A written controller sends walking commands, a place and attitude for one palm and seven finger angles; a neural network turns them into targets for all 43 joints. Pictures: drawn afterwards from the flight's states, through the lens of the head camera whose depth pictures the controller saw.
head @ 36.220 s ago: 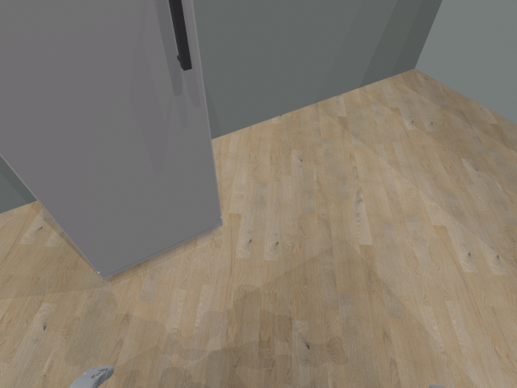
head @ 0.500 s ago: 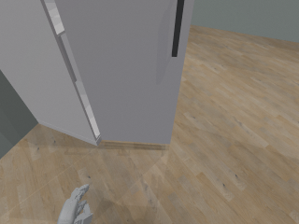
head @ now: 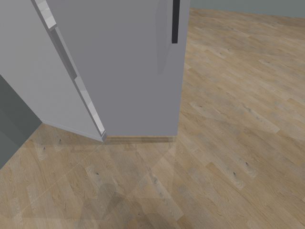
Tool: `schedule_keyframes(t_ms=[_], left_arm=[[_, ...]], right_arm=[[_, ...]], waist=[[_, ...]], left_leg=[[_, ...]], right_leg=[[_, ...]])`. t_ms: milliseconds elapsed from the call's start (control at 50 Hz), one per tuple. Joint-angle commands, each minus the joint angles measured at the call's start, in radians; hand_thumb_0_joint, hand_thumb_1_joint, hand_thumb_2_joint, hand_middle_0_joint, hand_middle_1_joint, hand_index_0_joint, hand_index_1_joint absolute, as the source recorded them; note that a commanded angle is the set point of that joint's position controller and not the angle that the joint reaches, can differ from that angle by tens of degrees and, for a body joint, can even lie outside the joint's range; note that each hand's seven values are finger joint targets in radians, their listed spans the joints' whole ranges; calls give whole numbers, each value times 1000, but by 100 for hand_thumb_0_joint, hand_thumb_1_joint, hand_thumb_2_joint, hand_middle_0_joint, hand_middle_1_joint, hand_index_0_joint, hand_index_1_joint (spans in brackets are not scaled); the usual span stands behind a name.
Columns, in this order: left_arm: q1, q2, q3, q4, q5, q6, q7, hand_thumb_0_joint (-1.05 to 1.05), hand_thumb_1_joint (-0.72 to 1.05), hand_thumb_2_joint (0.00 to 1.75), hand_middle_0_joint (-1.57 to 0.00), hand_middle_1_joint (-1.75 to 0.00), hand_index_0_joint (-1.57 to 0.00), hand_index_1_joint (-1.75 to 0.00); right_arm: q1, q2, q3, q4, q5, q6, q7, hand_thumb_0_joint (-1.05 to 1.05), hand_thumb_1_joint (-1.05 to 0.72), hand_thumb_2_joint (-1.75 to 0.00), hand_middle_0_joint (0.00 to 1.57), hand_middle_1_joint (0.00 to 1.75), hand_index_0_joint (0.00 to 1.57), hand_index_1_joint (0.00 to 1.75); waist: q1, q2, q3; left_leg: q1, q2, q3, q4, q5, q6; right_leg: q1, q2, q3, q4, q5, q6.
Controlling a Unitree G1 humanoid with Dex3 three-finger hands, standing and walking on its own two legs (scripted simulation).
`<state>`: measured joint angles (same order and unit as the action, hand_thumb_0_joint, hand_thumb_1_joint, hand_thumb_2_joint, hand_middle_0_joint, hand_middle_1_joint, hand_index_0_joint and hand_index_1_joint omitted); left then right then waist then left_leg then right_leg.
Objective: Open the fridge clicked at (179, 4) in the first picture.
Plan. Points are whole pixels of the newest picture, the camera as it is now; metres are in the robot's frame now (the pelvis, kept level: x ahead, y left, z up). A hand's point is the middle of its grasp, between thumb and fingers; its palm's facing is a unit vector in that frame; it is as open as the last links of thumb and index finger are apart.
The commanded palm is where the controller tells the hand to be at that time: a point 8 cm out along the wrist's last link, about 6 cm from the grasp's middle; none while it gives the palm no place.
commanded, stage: let the arm hang, fingers relaxed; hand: right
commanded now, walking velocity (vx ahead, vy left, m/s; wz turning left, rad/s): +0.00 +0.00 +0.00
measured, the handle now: out of the picture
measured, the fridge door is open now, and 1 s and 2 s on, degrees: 72 72 72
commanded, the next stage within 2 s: look to check the result in 0.70 s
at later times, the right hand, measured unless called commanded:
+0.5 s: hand out of the picture +0.09 -0.23 -0.15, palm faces -0.04 +0.96 -0.29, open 7.4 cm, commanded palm none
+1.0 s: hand out of the picture +0.07 -0.20 -0.16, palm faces -0.03 +0.97 -0.24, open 7.4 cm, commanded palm none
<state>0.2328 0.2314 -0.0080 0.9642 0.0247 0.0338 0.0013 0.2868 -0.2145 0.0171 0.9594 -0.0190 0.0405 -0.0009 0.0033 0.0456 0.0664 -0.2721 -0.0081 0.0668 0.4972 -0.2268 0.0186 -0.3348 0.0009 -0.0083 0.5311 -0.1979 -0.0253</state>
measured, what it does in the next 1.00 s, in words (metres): stands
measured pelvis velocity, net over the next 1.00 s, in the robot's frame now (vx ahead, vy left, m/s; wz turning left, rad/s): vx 0.04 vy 0.00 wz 0.02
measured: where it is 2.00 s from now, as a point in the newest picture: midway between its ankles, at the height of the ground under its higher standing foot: outside the picture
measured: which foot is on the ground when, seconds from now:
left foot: down 0.00-1.00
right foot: down 0.00-1.00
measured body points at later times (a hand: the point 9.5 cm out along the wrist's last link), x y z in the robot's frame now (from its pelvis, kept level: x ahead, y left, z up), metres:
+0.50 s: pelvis +0.02 -0.01 +0.01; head +0.03 +0.00 +0.46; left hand +0.05 +0.24 -0.15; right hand +0.09 -0.28 -0.13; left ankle +0.02 +0.11 -0.73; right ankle +0.05 -0.10 -0.73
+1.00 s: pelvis +0.04 +0.00 +0.01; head +0.06 +0.00 +0.46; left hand +0.08 +0.25 -0.14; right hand +0.07 -0.25 -0.14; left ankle +0.02 +0.11 -0.73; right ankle +0.05 -0.10 -0.73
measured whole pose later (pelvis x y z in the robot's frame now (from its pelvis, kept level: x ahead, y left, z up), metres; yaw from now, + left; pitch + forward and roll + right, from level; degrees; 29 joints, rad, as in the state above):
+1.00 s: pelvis +0.04 +0.00 +0.01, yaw +1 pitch -1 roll +0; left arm 0.17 0.21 -0.01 1.13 0.01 0.00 0.02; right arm 0.19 -0.22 0.01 1.15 -0.01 -0.01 -0.01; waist 0.00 -0.01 0.04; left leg -0.13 -0.01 0.04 0.35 -0.21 0.01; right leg -0.18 0.01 -0.04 0.37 -0.18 -0.02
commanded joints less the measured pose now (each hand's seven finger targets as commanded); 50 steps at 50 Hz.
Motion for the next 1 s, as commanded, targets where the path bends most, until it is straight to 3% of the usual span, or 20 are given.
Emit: schedule_keyframes(t_ms=[0, 80, 240, 380, 540, 560, 660, 780, 980], left_arm=[[-17, 141, 45, -38, -2, -35, 21, 0, 90, 90, -20, -30, -20, -30], [19, 150, 54, 5, -4, -34, 24, 0, 90, 90, -20, -30, -20, -30], [33, 165, 57, 62, -3, -44, 25, 0, 90, 90, -20, -30, -20, -30], [-6, 151, 45, 89, -5, -52, 23, 0, 90, 90, -20, -30, -20, -30], [-50, 156, 39, 104, -4, -53, 23, 0, 90, 90, -20, -30, -20, -30], [-48, 156, 39, 101, -6, -53, 22, 0, 90, 90, -20, -30, -20, -30], [-56, 152, 36, 107, -7, -56, 25, 0, 90, 90, -20, -30, -20, -30], [-58, 136, 33, 116, -7, -52, 28, 0, 90, 90, -20, -30, -20, -30], [-40, 122, 31, 128, -9, -50, 33, 0, 90, 90, -20, -30, -20, -30]], right_arm=[[-30, -175, -55, -16, 4, -53, -11, 0, -90, -90, 20, 30, 20, 30], [-50, -174, -54, 41, 4, -57, -12, 0, -90, -90, 20, 30, 20, 30], [-69, -183, -57, 98, 5, -59, -15, 0, -90, -90, 20, 30, 20, 30], [-89, -180, -50, 115, 7, -62, -18, 0, -90, -90, 20, 30, 20, 30], [-118, -180, -48, 119, 7, -59, -15, 0, -90, -90, 20, 30, 20, 30], [-118, -184, -49, 118, 6, -61, -16, 0, -90, -90, 20, 30, 20, 30], [-117, -173, -47, 123, 7, -66, -18, 0, -90, -90, 20, 30, 20, 30], [-113, -154, -44, 136, 8, -64, -19, 0, -90, -90, 20, 30, 20, 30], [-85, -140, -39, 154, 10, -67, -23, 0, -90, -90, 20, 30, 20, 30]], waist=[[6, -177, -112], [13, -73, -63], [5, -12, -34], [-2, -28, -65], [-4, -78, -52], [-4, -54, -68], [1, -59, -104], [6, -59, -75], [9, -45, -88]], left_leg=[[48, 113, -167, -169, -114, 44], [9, 115, -169, -206, -159, 49], [33, 106, -152, -198, -121, 38], [83, 111, -134, -175, 22, 24], [98, 111, -133, -183, 34, 16], [108, 112, -130, -184, 51, 14], [119, 119, -133, -188, 113, 12], [106, 121, -135, -204, 101, 12], [119, 121, -135, -208, 150, 14]], right_leg=[[40, -80, 113, -142, -110, -12], [59, -84, 115, -152, -114, -16], [61, -103, 130, -206, -91, -25], [102, -114, 120, -216, 49, -21], [117, -117, 119, -249, 50, -12], [130, -116, 115, -238, 78, -12], [182, -116, 101, -219, 165, -8], [189, -114, 94, -224, 147, -4], [219, -115, 84, -211, 179, -4]])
